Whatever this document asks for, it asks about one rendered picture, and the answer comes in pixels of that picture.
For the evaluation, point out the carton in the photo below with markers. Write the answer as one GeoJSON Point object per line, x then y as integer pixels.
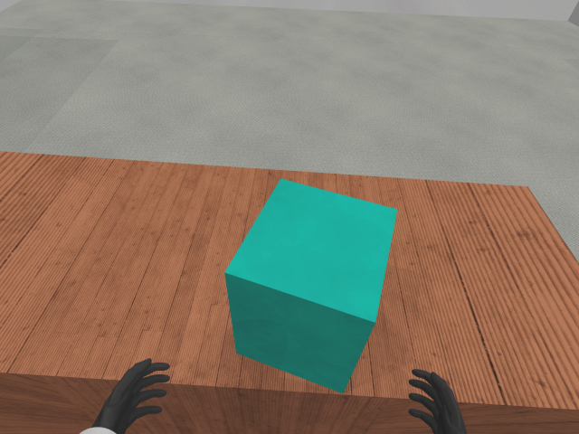
{"type": "Point", "coordinates": [305, 285]}

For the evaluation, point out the left robot hand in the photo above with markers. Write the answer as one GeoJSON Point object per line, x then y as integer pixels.
{"type": "Point", "coordinates": [119, 410]}

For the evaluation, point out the pedestal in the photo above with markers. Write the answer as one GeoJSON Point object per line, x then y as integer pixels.
{"type": "Point", "coordinates": [105, 263]}

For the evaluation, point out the right robot hand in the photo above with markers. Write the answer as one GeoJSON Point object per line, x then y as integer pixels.
{"type": "Point", "coordinates": [446, 413]}

